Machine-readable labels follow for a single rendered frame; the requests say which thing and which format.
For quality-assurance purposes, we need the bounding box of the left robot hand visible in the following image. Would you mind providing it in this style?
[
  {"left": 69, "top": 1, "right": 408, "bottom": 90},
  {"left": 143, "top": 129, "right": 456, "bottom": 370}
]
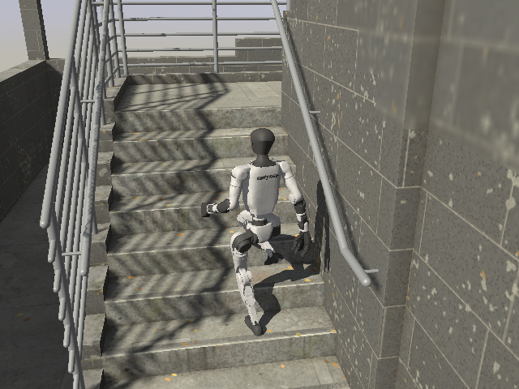
[{"left": 201, "top": 203, "right": 210, "bottom": 217}]

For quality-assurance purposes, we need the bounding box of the left robot forearm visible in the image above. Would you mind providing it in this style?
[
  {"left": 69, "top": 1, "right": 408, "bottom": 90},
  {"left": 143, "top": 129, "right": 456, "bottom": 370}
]
[{"left": 207, "top": 199, "right": 230, "bottom": 214}]

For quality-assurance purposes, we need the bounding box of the right robot foot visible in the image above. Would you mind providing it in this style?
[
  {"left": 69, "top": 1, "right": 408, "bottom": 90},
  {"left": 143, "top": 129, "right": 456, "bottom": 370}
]
[{"left": 264, "top": 252, "right": 283, "bottom": 265}]

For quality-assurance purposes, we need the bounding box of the right robot forearm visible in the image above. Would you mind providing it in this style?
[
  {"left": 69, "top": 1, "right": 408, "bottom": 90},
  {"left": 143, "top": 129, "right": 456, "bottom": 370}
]
[{"left": 294, "top": 192, "right": 309, "bottom": 232}]

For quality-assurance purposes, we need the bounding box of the right robot upper arm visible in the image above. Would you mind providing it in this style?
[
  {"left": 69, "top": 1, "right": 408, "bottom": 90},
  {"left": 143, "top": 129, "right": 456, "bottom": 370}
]
[{"left": 275, "top": 160, "right": 303, "bottom": 203}]

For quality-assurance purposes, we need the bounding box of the left robot upper arm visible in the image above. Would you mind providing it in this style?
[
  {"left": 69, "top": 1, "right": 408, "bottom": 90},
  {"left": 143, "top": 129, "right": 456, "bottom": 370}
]
[{"left": 227, "top": 165, "right": 251, "bottom": 211}]

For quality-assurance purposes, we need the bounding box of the robot left thigh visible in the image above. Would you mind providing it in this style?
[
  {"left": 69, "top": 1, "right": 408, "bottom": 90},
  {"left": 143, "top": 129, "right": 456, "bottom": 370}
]
[{"left": 230, "top": 231, "right": 254, "bottom": 285}]

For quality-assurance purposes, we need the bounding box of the right robot hand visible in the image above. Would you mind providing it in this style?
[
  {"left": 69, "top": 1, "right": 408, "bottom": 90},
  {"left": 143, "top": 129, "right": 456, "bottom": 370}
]
[{"left": 293, "top": 231, "right": 312, "bottom": 257}]

